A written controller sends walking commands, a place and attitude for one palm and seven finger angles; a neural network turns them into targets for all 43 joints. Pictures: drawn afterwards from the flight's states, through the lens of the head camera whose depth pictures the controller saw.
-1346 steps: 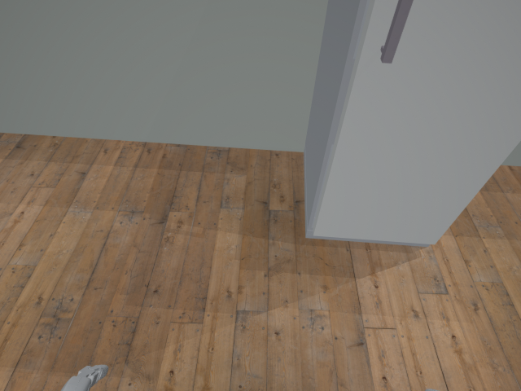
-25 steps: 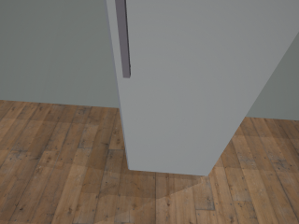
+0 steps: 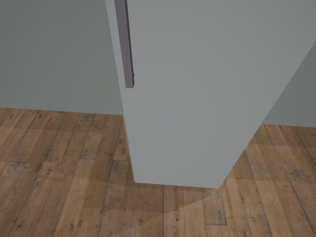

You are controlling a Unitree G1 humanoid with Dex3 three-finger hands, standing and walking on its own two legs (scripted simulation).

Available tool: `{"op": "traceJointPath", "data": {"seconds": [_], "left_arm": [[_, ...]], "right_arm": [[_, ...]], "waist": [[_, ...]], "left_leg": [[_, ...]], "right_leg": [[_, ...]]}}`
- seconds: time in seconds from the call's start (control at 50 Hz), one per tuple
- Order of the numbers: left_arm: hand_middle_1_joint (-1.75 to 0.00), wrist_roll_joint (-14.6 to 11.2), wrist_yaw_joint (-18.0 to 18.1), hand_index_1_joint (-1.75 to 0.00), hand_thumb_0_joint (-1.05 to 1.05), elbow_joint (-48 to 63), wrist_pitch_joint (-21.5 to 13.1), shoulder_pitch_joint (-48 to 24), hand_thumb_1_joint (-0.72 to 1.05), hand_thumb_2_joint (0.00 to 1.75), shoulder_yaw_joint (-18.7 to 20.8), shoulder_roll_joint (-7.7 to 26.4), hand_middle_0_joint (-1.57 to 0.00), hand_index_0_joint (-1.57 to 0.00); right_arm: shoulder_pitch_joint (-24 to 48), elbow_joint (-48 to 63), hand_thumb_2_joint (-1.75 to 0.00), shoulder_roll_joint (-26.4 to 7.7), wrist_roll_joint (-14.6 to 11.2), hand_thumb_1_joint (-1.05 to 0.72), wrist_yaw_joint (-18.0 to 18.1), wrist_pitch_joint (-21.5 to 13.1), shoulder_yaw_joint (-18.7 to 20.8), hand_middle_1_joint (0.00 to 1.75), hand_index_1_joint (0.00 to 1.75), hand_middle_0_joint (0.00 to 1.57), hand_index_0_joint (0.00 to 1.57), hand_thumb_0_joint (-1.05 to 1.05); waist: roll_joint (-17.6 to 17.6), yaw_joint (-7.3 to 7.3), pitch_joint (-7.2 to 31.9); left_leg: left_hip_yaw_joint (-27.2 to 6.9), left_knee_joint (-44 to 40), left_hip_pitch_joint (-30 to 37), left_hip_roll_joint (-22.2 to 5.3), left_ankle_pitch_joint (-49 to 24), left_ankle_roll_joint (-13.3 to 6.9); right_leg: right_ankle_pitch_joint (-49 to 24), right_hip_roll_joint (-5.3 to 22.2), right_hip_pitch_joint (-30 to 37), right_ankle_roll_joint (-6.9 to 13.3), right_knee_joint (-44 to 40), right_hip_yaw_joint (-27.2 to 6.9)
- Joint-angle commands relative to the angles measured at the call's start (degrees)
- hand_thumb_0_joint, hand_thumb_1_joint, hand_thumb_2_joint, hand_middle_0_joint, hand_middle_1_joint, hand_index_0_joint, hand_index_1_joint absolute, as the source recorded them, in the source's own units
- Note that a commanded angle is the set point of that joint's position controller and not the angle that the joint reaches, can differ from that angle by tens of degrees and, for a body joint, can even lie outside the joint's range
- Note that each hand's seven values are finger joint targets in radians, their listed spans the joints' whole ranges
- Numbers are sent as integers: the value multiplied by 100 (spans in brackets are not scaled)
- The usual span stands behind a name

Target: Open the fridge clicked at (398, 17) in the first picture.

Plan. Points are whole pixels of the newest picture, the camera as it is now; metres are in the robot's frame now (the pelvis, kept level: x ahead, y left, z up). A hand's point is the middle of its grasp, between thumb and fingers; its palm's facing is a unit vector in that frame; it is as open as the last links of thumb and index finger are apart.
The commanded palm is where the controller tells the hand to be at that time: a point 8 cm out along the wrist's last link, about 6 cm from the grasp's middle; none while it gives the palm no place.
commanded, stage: look again from close up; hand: left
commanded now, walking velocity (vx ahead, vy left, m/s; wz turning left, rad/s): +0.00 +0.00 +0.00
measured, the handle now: (126, 32) +0.51 +0.11 +0.27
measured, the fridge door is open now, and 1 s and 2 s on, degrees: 0 0 0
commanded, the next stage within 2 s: raise the hand to about handle height in 0.20 s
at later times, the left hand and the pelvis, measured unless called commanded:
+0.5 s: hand (75, 199) +0.21 +0.22 +0.00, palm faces +0.27 -0.95 -0.14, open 7.6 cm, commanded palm +0.12 +0.27 -0.03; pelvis +0.00 -0.01 -0.01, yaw +1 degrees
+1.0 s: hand (69, 187) +0.21 +0.21 +0.05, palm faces -0.04 -0.99 -0.11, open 10.3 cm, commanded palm +0.17 +0.28 +0.07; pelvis +0.01 -0.04 -0.04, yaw +2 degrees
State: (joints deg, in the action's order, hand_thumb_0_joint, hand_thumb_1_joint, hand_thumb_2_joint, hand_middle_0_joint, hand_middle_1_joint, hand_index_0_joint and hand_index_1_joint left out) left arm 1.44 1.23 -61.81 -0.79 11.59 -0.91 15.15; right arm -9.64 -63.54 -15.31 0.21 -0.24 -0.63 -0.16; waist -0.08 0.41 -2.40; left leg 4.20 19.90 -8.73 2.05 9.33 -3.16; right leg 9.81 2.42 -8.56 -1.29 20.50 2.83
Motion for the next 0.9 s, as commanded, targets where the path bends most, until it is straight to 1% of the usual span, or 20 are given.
{"op": "traceJointPath", "data": {"seconds": [0.0, 0.26, 0.28, 0.3, 0.32, 0.34, 0.36, 0.38, 0.4, 0.44, 0.46, 0.48, 0.52, 0.56, 0.6, 0.64, 0.72, 0.78, 0.84, 0.88], "left_arm": [[-30, -30, 61, -30, 0, 250, -101, 79, 90, 90, 197, 945, -20, -20], [-30, -36, 52, -30, 0, 204, -106, 68, 90, 90, 196, 977, -20, -20], [-30, -5, 259, -30, 0, 95, -174, 532, 90, 90, 71, 370, -20, -20], [-32, -920, 185, -32, 0, 8000, -1346, -3777, 88, 89, 2337, 2655, -20, -20], [-33, -643, 131, -33, 0, 6523, -1156, -624, 85, 88, 1803, 1961, -20, -20], [-34, -797, 256, -34, 0, 5405, -1067, -6, 83, 87, 1246, 1020, -21, -21], [-36, -1013, 209, -36, 0, 5239, -744, 932, 81, 86, 885, 100, -21, -21], [-37, -1165, 95, -37, 0, 6553, -964, -181, 78, 85, 885, 253, -21, -21], [-39, -1198, -22, -39, 0, 6378, -1276, -161, 76, 84, 1409, 771, -21, -21], [-42, -1382, -399, -42, 0, 5415, -1764, 1243, 71, 82, 1755, 579, -21, -21], [-43, -1451, -700, -43, 0, 4823, -2011, 1832, 69, 81, 1917, 494, -22, -22], [-45, -1592, -1069, -45, 0, 4621, -2336, 1988, 67, 80, 1822, 265, -22, -22], [-48, -1839, -1862, -48, 0, 4474, -2925, 2200, 62, 78, 1972, 350, -22, -22], [-51, -2051, -2631, -51, 0, 4632, -3206, 2236, 57, 76, 2469, 892, -22, -22], [-54, -2366, -3215, -54, 0, 5386, -3112, 1717, 53, 74, 2900, 1519, -23, -23], [-57, -2636, -3360, -57, 0, 6321, -2918, 1037, 48, 72, 3140, 1749, -23, -23], [-63, -2825, -2998, -63, 0, 7780, -2929, 403, 39, 68, 2884, 1427, -24, -24], [-68, -2576, -2845, -68, 0, 7655, -2770, 29, 32, 65, 2560, 1363, -24, -24], [-72, -2402, -2987, -72, 0, 7040, -2225, 131, 25, 62, 2429, 1495, -25, -25], [-75, -2443, -3139, -75, 0, 6858, -1767, 194, 20, 60, 2620, 1721, -25, -25]], "right_arm": [[38, 258, -90, -956, 28, -90, 64, -101, 200, 30, 30, 20, 20, 0], [45, 201, -90, -971, 28, -90, 70, -101, 168, 30, 30, 20, 20, 0], [-65, 510, -90, -530, -14, -90, 37, -181, 67, 30, 30, 20, 20, 0], [-206, 2436, -90, -1050, -289, -90, 281, -792, 328, 30, 30, 20, 20, 0], [294, 2433, -90, -816, -258, -90, 460, -1271, 148, 30, 30, 20, 20, 0], [-23, 1890, -90, -651, -281, -90, 532, -1370, 108, 30, 30, 20, 20, 0], [-211, 2045, -90, -502, -326, -90, 425, -1436, 193, 30, 30, 20, 20, 0], [59, 2617, -90, -653, -316, -90, 387, -1526, 193, 30, 30, 20, 20, 0], [84, 2670, -90, -756, -256, -90, 442, -1608, 316, 30, 30, 20, 20, 0], [110, 2838, -90, -669, -200, -90, 443, -1662, 372, 30, 30, 20, 20, 0], [113, 2947, -90, -669, -223, -90, 384, -1649, 413, 30, 30, 20, 20, 0], [140, 3039, -90, -634, -213, -90, 322, -1641, 413, 30, 30, 20, 20, 0], [262, 3312, -90, -681, -234, -90, 239, -1683, 478, 30, 30, 20, 20, 0], [234, 3635, -90, -808, -273, -90, 159, -1788, 522, 30, 30, 20, 20, 0], [307, 3993, -90, -840, -303, -90, 219, -1861, 453, 30, 30, 20, 20, 0], [231, 4136, -90, -747, -289, -90, 333, -1863, 412, 30, 30, 20, 20, 0], [-80, 3917, -90, -608, -225, -90, 442, -1994, 325, 30, 30, 20, 20, 0], [-207, 3641, -90, -674, -223, -90, 528, -2045, 309, 30, 30, 20, 20, 0], [-112, 3603, -90, -739, -312, -90, 609, -2054, 260, 30, 30, 20, 20, 0], [-48, 3705, -90, -755, -365, -90, 657, -2025, 233, 30, 30, 20, 20, 0]], "waist": [[11, -33, 166], [-4, -47, 206], [6, -69, 179], [608, 405, 2605], [1393, -309, 2006], [1213, 16, 1626], [1302, 25, 1005], [968, 158, 227], [683, 139, 274], [-547, -113, -138], [-800, -273, -312], [-1260, -275, -336], [-1348, -331, 24], [-505, -421, 635], [-31, -415, 1589], [339, -366, 2196], [853, -79, 1983], [587, 188, 1340], [568, 141, 918], [390, -1, 1109]], "left_leg": [[-872, -547, -75, -918, -319, 199], [-855, -559, 56, -923, -422, 195], [-498, 374, -108, -1032, -810, 279], [-728, 72, 1162, -115, -1140, 454], [-590, -51, 1340, -438, -1675, 392], [-477, -23, 881, -408, -1008, 487], [-621, -156, 446, -386, -252, 519], [-753, -126, -126, -387, 523, 449], [-750, 73, -295, -362, 908, 372], [-734, 441, -1184, -259, 1164, 357], [-648, 688, -1541, -197, 1113, 381], [-560, 987, -1881, -142, 1130, 383], [-402, 1617, -2345, -63, 1088, 373], [-290, 2032, -2311, -12, 716, 366], [-235, 2309, -2233, 3, 468, 304], [-243, 2481, -2007, -28, 186, 216], [-469, 2513, -1449, -188, -268, 154], [-575, 2465, -1471, -260, -216, 114], [-631, 2205, -1647, -261, 234, 112], [-626, 2074, -1526, -252, 91, 98]], "right_leg": [[-351, 564, 141, 227, -361, -547], [-403, 579, 186, 226, -447, -551], [-825, 615, -99, 157, 9, -521], [-1165, -172, 388, 293, 443, 41], [-185, -151, -88, 420, 655, 114], [-42, -220, -258, 384, 638, 216], [292, -151, -513, 341, 569, 251], [385, -138, -743, 310, 521, 272], [602, -143, -874, 289, 495, 232], [1125, -266, -1349, 271, 703, 372], [1270, -289, -1527, 294, 829, 373], [1466, -313, -1840, 272, 1039, 354], [1554, -306, -2136, 278, 1471, 179], [1061, -211, -1934, 355, 1781, -69], [742, -111, -1559, 314, 1861, -381], [459, -96, -1367, 213, 1844, -565], [-364, -225, -1501, 181, 1853, -415], [-390, -281, -1791, 188, 1758, -329], [247, -245, -1801, 179, 1467, -336], [90, -188, -1448, 136, 1310, -438]]}}
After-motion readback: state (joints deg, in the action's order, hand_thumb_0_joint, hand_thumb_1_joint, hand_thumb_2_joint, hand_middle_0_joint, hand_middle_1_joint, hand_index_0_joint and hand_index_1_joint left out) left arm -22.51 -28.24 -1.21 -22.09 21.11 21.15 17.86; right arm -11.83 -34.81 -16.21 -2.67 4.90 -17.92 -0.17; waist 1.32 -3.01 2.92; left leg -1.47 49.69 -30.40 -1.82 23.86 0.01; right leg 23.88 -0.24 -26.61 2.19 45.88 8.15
